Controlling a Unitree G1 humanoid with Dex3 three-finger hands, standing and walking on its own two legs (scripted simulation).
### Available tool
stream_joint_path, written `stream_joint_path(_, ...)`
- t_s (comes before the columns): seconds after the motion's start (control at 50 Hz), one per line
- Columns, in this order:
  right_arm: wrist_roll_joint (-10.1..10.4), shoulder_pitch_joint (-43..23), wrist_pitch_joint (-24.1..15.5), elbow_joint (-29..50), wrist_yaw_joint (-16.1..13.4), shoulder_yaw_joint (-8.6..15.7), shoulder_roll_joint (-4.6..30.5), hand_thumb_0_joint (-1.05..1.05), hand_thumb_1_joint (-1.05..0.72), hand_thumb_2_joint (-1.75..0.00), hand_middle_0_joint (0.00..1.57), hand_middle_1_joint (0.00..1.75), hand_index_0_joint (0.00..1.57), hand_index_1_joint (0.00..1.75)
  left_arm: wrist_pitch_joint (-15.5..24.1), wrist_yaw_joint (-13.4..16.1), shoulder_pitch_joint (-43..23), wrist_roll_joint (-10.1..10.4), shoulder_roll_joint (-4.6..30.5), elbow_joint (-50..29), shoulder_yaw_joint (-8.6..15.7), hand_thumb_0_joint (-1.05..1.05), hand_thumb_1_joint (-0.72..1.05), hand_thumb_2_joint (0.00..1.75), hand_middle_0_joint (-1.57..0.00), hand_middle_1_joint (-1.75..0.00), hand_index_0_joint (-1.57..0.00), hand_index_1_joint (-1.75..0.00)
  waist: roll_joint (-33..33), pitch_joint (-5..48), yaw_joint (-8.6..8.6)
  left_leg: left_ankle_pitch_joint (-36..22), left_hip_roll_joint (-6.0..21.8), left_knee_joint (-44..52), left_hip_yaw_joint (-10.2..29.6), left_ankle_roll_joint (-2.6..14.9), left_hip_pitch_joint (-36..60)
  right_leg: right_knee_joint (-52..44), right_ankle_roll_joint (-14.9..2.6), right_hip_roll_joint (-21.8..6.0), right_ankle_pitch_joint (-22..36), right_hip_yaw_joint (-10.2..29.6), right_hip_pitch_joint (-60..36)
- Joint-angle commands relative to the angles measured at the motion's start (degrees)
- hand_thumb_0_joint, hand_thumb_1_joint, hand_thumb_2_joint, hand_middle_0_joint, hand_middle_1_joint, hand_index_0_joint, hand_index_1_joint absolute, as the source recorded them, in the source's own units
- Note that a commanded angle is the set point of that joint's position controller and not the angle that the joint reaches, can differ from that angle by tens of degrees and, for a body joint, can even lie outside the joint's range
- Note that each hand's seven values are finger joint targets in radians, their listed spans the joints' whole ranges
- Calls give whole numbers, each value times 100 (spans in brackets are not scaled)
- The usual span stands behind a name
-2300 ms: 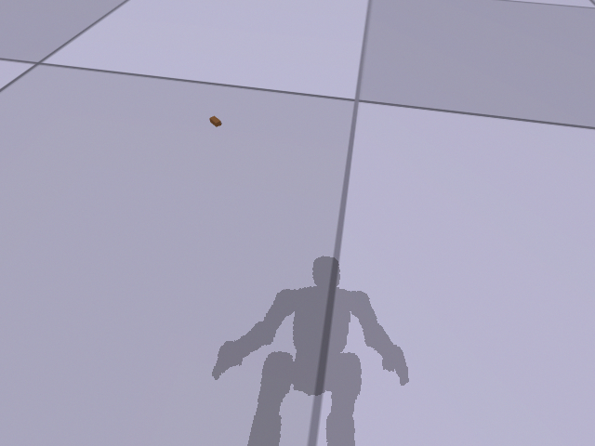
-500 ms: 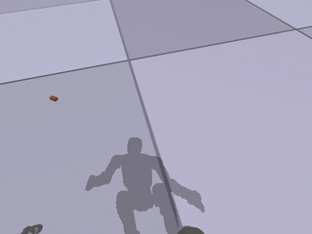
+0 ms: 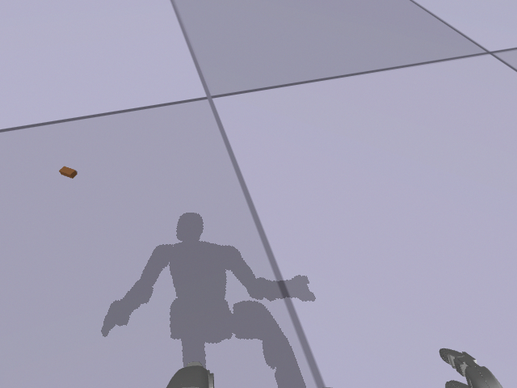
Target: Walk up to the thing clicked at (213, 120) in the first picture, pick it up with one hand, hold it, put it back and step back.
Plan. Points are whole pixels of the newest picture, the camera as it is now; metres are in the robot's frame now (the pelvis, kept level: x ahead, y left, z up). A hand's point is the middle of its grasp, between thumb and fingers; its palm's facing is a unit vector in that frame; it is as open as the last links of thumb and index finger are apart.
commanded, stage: walk up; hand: left
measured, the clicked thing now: (68, 172) +1.14 +0.91 -0.72
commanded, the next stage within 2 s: none
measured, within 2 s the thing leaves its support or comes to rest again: neither
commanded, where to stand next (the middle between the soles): +0.70 +0.82 m, yaw -22 degrees
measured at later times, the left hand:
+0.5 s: hand (14, 292) +0.29 +0.43 -0.09, palm faces -0.06 -0.82 -0.56, open 7.4 cm
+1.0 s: hand out of the picture +0.49 +0.59 -0.11, palm faces -0.25 -0.81 -0.53, open 7.4 cm
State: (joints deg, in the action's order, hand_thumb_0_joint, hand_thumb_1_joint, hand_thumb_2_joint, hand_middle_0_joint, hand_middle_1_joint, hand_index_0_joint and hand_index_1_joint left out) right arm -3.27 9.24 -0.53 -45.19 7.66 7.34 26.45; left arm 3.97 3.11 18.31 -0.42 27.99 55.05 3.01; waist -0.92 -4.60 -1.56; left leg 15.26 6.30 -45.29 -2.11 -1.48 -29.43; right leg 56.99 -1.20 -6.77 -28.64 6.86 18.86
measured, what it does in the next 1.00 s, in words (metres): walks ahead: right foot, then left foot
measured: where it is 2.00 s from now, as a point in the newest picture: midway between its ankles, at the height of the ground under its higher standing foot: (81, 273)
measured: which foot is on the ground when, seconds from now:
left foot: down 0.00-0.34, up 0.36-0.68, down 0.70-1.00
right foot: up 0.00-0.32, down 0.34-0.72, up 0.74-1.00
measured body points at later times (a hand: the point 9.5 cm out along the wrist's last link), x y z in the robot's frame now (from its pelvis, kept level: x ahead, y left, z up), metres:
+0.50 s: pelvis +0.19 +0.13 +0.01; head +0.20 +0.08 +0.46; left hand +0.29 +0.47 -0.05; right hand +0.24 -0.19 -0.13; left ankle +0.20 +0.25 -0.65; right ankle +0.22 -0.01 -0.70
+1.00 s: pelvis +0.35 +0.31 +0.01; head +0.38 +0.28 +0.46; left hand +0.50 +0.63 -0.08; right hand +0.32 -0.02 -0.11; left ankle +0.35 +0.38 -0.70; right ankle +0.43 +0.21 -0.69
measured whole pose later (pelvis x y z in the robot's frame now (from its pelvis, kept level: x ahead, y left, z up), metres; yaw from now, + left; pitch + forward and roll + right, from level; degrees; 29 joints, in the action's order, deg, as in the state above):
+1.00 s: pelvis +0.35 +0.31 +0.01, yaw -12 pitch -1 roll -1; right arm -4.2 16.7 3.8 -44.3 5.0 5.4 25.5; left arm 5.4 4.2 16.9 0.5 25.0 54.0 2.4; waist -3.4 -5.4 -5.0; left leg 23.9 1.0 -41.0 -9.3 4.4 -16.1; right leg 44.2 -2.3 -1.0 -15.5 -7.8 28.0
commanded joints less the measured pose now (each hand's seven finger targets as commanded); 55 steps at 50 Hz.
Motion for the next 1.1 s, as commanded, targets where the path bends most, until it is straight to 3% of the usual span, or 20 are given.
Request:
stream_joint_path(0.0,105,505,-20,379,-285,489,1492,0,-90,-90,20,30,20,30,233,107,51,166,1253,-330,214,0,90,90,-20,-30,-20,-30,-890,755,-406,1317,1197,2741,1960,926,2459,1397,-266,263,682,-298,2526)
stream_joint_path(0.14,-43,447,-45,536,-283,257,1069,0,-90,-90,20,30,20,30,141,6,18,102,950,-260,264,0,90,90,-20,-30,-20,-30,-987,367,-294,-403,943,2747,624,1541,1871,-549,20,125,977,-1125,1471)
stream_joint_path(0.22,-70,136,47,722,-245,205,1063,0,-90,-90,20,30,20,30,92,-30,1,76,906,-351,344,0,90,90,-20,-30,-20,-30,-601,172,-129,860,842,2887,442,1291,1145,-1256,-84,226,1542,-1271,455)
stream_joint_path(0.28,-55,-183,115,884,-222,108,936,0,-90,-90,20,30,20,30,134,35,942,44,1041,-141,508,0,90,90,-20,-30,-20,-30,211,471,583,-541,459,1209,-210,753,269,-2342,-266,332,1984,-1230,-1559)
stream_joint_path(0.32,-32,335,95,937,-260,-46,500,0,-90,-90,20,30,20,30,178,198,1700,-35,1702,-213,719,0,90,90,-20,-30,-20,-30,1788,917,820,1650,-544,-1592,-358,38,-1394,-3612,-887,-1507,982,1947,-3026)
stream_joint_path(0.34,-79,480,203,886,-302,124,1098,0,-90,-90,20,30,20,30,154,240,1177,71,1783,-512,647,0,90,90,-20,-30,-20,-30,544,894,595,1804,-442,-2388,726,-194,-1639,-3840,-1648,-2203,274,3320,-2503)
stream_joint_path(0.36,-80,356,260,806,-348,196,1323,0,-90,-90,20,30,20,30,135,309,790,141,1777,-617,673,0,90,90,-20,-30,-20,-30,197,638,510,1592,-132,-2827,982,-228,-1738,-4043,-1918,-2319,-392,3323,-1956)
stream_joint_path(0.46,-18,606,332,415,-191,220,1162,0,-90,-90,20,30,20,30,290,253,77,-6,1469,-792,552,0,90,90,-20,-30,-20,-30,560,314,6,595,136,-2156,852,26,-602,-3578,-1118,-1060,1220,529,-247)
stream_joint_path(0.6,-2,-25,355,618,22,272,1044,0,-90,-90,20,30,20,30,351,218,17,-159,2007,-785,685,0,90,90,-20,-30,-20,-30,901,370,65,366,135,-406,116,87,357,-3197,-1037,-798,611,-109,626)
stream_joint_path(0.66,-39,1081,302,231,-77,423,1132,0,-90,-90,20,30,20,30,229,233,-421,-165,1703,-808,561,0,90,90,-20,-30,-20,-30,141,823,-703,522,-397,665,-413,166,2178,-1562,-617,-362,949,-794,1374)
stream_joint_path(0.68,-119,1554,262,112,-139,536,1417,0,-90,-90,20,30,20,30,174,235,-99,-157,1177,-757,372,0,90,90,-20,-30,-20,-30,-1167,927,-934,1288,-131,1609,302,360,2745,113,-377,194,860,-1289,1922)
stream_joint_path(0.7,-47,1389,219,283,-209,608,2071,0,-90,-90,20,30,20,30,169,299,-231,-17,840,-873,265,0,90,90,-20,-30,-20,-30,-2455,668,-915,1817,1356,2894,3190,922,2886,1069,-148,1161,-723,-1197,3408)
stream_joint_path(0.72,59,994,209,345,-271,671,2338,0,-90,-90,20,30,20,30,189,394,-331,-33,1096,-702,268,0,90,90,-20,-30,-20,-30,-2067,546,-663,2432,1671,3215,3864,1429,2165,1683,-313,645,-439,-424,3016)
stream_joint_path(0.76,22,502,205,522,-371,436,1641,0,-90,-90,20,30,20,30,197,343,-47,122,1292,-367,293,0,90,90,-20,-30,-20,-30,-1072,258,-391,1237,1173,2453,2214,1143,2050,1381,-208,410,260,-407,2974)
stream_joint_path(0.88,-101,287,185,696,-362,209,1131,0,-90,-90,20,30,20,30,206,235,331,115,1011,-166,289,0,90,90,-20,-30,-20,-30,-1176,370,-205,-1197,914,1995,927,1681,1571,-357,-59,297,667,-1241,1218)
stream_joint_path(0.98,-15,-233,276,1043,-314,7,705,0,-90,-90,20,30,20,30,202,367,1789,11,1459,10,639,0,90,90,-20,-30,-20,-30,320,892,847,-671,152,-273,-41,645,-439,-2776,-252,131,1914,-482,-2321)
stream_joint_path(1.0,14,334,300,1011,-333,-71,448,0,-90,-90,20,30,20,30,211,437,1843,-58,1836,-176,729,0,90,90,-20,-30,-20,-30,1274,1130,733,1791,-423,-1563,-41,171,-1422,-3292,-746,-1388,1459,1859,-2906)
stream_joint_path(1.02,-38,556,418,883,-395,33,874,0,-90,-90,20,30,20,30,197,473,1229,-47,1873,-521,648,0,90,90,-20,-30,-20,-30,192,955,454,1792,-396,-2530,834,-41,-1481,-3701,-1325,-2064,346,2931,-2108)
stream_joint_path(1.04,-55,468,484,875,-442,195,1236,0,-90,-90,20,30,20,30,171,519,759,57,1947,-680,679,0,90,90,-20,-30,-20,-30,21,796,385,1776,-240,-3161,1018,-81,-1467,-3955,-1873,-2389,-215,3320,-1490)
stream_joint_path(1.08,-70,353,474,734,-434,271,1386,0,-90,-90,20,30,20,30,228,504,226,32,1738,-823,617,0,90,90,-20,-30,-20,-30,-103,271,222,1216,108,-3244,1298,-16,-1322,-3817,-1636,-1868,-318,2284,-499)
